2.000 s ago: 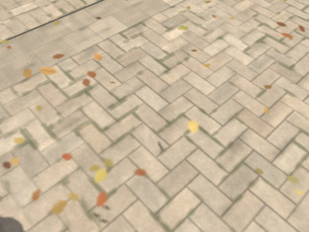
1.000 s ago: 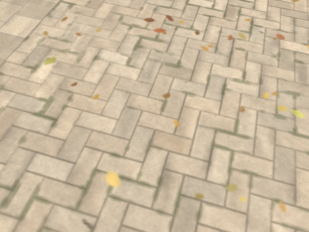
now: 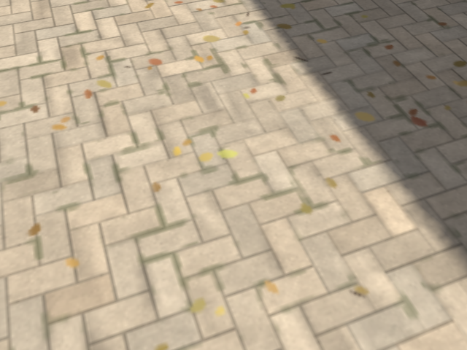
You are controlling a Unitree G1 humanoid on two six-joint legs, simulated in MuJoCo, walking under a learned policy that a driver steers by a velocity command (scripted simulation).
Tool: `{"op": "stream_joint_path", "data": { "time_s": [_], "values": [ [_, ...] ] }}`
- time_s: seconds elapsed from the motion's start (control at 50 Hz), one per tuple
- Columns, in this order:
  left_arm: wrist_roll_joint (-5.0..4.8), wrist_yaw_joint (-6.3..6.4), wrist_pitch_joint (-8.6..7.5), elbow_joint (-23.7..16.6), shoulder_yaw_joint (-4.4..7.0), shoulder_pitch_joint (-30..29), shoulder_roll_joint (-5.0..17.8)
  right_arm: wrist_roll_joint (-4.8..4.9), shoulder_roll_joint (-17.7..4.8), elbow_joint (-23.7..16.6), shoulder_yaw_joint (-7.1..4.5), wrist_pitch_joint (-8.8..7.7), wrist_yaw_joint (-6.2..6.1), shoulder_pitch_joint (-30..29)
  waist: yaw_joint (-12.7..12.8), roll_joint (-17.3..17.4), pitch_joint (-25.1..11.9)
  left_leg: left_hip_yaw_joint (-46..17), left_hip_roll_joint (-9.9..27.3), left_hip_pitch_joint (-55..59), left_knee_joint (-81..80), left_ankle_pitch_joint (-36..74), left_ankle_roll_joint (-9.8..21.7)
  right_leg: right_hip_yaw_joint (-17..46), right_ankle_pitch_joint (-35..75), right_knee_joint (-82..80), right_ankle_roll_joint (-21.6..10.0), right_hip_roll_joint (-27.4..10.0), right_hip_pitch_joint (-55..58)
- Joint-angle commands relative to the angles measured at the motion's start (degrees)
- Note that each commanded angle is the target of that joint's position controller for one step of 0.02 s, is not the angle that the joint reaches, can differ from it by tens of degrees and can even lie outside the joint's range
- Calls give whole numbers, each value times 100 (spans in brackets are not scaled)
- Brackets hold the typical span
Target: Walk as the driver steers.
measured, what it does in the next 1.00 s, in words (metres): walks ahead: right foot, then left foot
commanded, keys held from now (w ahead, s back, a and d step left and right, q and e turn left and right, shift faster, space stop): w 0.84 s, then w+q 0.16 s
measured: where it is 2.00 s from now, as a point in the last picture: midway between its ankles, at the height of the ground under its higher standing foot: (191, 180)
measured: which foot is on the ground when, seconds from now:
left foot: down 0.00-0.10, up 0.12-0.58, down 0.60-1.00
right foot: up 0.00-0.06, down 0.08-0.62, up 0.64-1.00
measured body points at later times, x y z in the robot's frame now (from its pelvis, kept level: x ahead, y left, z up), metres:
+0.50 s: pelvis +0.24 -0.05 -0.01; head +0.27 -0.06 +0.44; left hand +0.25 +0.23 -0.12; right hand +0.46 -0.29 -0.09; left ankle +0.45 +0.08 -0.70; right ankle +0.11 -0.14 -0.74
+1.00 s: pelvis +0.53 -0.04 +0.00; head +0.57 -0.03 +0.45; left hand +0.75 +0.20 -0.09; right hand +0.55 -0.32 -0.12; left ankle +0.46 +0.06 -0.74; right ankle +0.72 -0.20 -0.70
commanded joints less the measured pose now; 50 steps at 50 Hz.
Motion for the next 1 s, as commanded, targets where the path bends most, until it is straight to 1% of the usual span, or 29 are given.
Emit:
{"op": "stream_joint_path", "data": {
  "time_s": [0.02, 0.04, 0.06, 0.08, 0.1, 0.12, 0.14, 0.16, 0.18, 0.2, 0.28, 0.32, 0.38, 0.42, 0.48, 0.54, 0.56, 0.58, 0.6, 0.62, 0.64, 0.66, 0.68, 0.7, 0.74, 0.8, 0.9, 0.96, 1.0],
  "values": [
    [-47, -62, -160, -576, 83, -543, 463, 126, -1221, -257, -300, -53, 49, -212, 185, 890, 528, -908, 1438, -606, -602, 549, 1144, -333, -129, -710, -269, 146, 499],
    [-42, -58, -168, -477, 131, -208, 526, 153, -1228, -229, -288, -22, 57, -298, 455, 832, 414, -791, 1404, -706, -268, 1032, 1047, -455, 52, -1080, -401, 272, 1088],
    [-34, -24, -162, -270, 255, 408, 733, 133, -1093, -185, -227, -19, 60, -250, 772, 653, 49, -521, 1189, -924, 537, 1997, 894, -549, 156, -1291, -555, 461, 2102],
    [-25, 35, -143, -62, 403, 1264, 1028, 61, -811, -189, -111, -48, 59, -210, 1186, 329, -587, -87, 830, -1428, 1915, 2206, 622, -196, 133, -1300, -729, 229, 3385],
    [91, 118, -120, -37, 514, 1895, 1728, -129, -243, -562, 100, -131, 70, -108, 1201, -1294, -1315, 249, 54, -3476, 4296, 65, 82, 2529, -695, -1754, -1521, -1419, 5095],
    [54, 82, -196, -42, 438, 1985, 1529, -34, -508, -555, 41, -246, 33, -250, 1258, -1230, -1594, -717, -256, -4212, 5378, -1524, 65, 4182, -1380, -2572, -1968, -1881, 4936],
    [59, 44, -262, -30, 302, 1602, 1187, 135, -891, -623, -80, -292, 67, -473, 1141, -931, -910, -884, 110, -4672, 5754, -1177, 178, 3451, -1542, -2629, -1796, -1762, 4459],
    [60, 19, -289, -34, 224, 1293, 943, 152, -883, -644, -69, -303, 82, -673, 997, -777, -459, -777, 349, -4646, 5609, -658, 288, 2713, -1322, -2662, -1640, -1487, 3867],
    [71, 4, -299, -38, 163, 990, 774, 48, -808, -609, -64, -298, 78, -760, 852, -504, -146, -751, 502, -4521, 5306, -199, 290, 2211, -922, -2801, -1545, -1223, 3351],
    [112, -3, -324, -54, 118, 770, 655, -10, -774, -575, -82, -259, 89, -718, 676, -554, 34, -788, 622, -4215, 5038, 156, 266, 1824, -366, -2965, -1464, -1028, 2909],
    [110, 42, -449, 102, 129, 670, 663, -57, -531, -471, -37, -95, 124, -680, 435, -316, 184, -688, 589, -4022, 4468, 969, 36, 971, 1183, -3326, -1517, -809, 2496],
    [94, 82, -445, 246, 135, 803, 690, -88, -439, -595, 4, -93, 117, -1080, 519, -207, 322, -668, 538, -4157, 3723, 1453, -56, 671, 1561, -3364, -1471, -731, 2539],
    [69, 142, -411, 427, 154, 1026, 806, -47, -269, -767, 95, -161, 191, -1762, 749, -239, 481, -486, 333, -3818, 2476, 2278, -27, 330, 1477, -3478, -1324, -601, 2456],
    [31, 163, -392, 589, 179, 1281, 899, -18, -244, -889, 126, -198, 256, -2170, 893, -186, 598, -440, 218, -3692, 1969, 2539, 35, 314, 1291, -3504, -1320, -700, 2601],
    [-7, 180, -325, 805, 202, 1493, 936, -4, -322, -1049, 118, -235, 356, -2505, 901, -161, 687, -527, 139, -3809, 1504, 2331, 231, 355, 1542, -3269, -1269, -962, 3221],
    [-5, 219, -232, 909, 246, 1480, 1048, -33, -488, -1055, 61, -250, 399, -2322, 682, -290, 427, -389, -78, -3379, 1329, 1646, 476, 348, 2914, -2676, -1115, -1077, 3762],
    [16, 234, -199, 917, 264, 1439, 1119, -46, -619, -986, -3, -238, 366, -1993, 496, -421, 126, -226, -273, -2845, 1372, 1374, 587, 309, 3994, -2198, -1051, -1017, 3860],
    [39, 249, -148, 915, 241, 1350, 1096, -50, -826, -782, -122, -223, 307, -1224, 66, -399, -398, -37, -465, -1776, 1259, 1435, 764, 120, 4806, -1223, -919, -789, 3720],
    [108, 276, -135, 841, 159, 1388, 950, -77, -1097, -580, -213, -197, 234, -268, -326, -245, -1161, -565, 73, 9, 1564, 1708, 1045, 23, 3976, 169, -743, -570, 2714],
    [124, 206, -233, 715, -62, 2203, 197, -183, -1674, -481, -345, -184, 206, 325, -29, 1164, -2163, -3381, 1687, 2427, 1390, 746, 2076, -88, 678, 2653, -285, 448, 280],
    [54, 170, -367, 849, -46, 2043, 427, -73, -1176, -403, -224, -174, 224, 444, -193, 1394, -2592, -4926, 1991, 2678, 396, 53, 2236, 710, -2082, 3470, -264, 801, -498],
    [-135, 124, -444, 657, 90, 1373, 884, -29, -944, -432, -136, -158, 189, -5, -176, 1052, -1482, -4060, 1797, 1894, 216, -314, 1892, 707, -1868, 3738, -317, 406, -1066],
    [-163, 124, -491, 521, 67, 928, 885, -39, -809, -484, -96, -141, 163, -409, -24, 589, -809, -3282, 1574, 952, 77, -65, 1690, 484, -1344, 3437, -368, 82, -1045],
    [-68, 143, -494, 481, 69, 685, 809, -84, -675, -489, -52, -145, 168, -701, 163, 299, -304, -2735, 1343, 97, -108, 473, 1591, 340, -976, 3009, -351, -135, -897],
    [15, 155, -381, 585, 78, 931, 637, -177, -520, -508, -6, -205, 186, -940, 498, 524, -146, -2158, 1042, -758, -465, 1102, 1534, 357, -540, 2579, -293, -366, -225],
    [75, 200, -242, 579, 26, 908, 421, -109, -651, -355, -46, -309, 184, -908, 620, 519, 43, -1585, 966, -1194, -811, 1679, 1662, 235, -215, 2034, -99, -455, -232],
    [124, 152, -363, 233, -53, -295, 245, -30, -858, -137, -95, -223, 67, -488, 261, 357, 341, -1037, 619, -1108, -879, 1855, 1404, 76, 1440, -37, 34, -285, -282],
    [61, 59, -445, 93, -61, -852, 257, 28, -1015, 16, -139, -133, 23, -93, 48, 367, 394, -1197, 737, -858, -704, 1611, 1359, 38, 1785, -784, 83, -56, -58],
    [39, 0, -494, 9, -29, -1062, 359, 61, -1022, 76, -154, -65, -7, 27, 49, 430, 398, -1437, 892, -516, -435, 1524, 1293, 161, 1622, -1129, 22, 8, -36]
  ]
}}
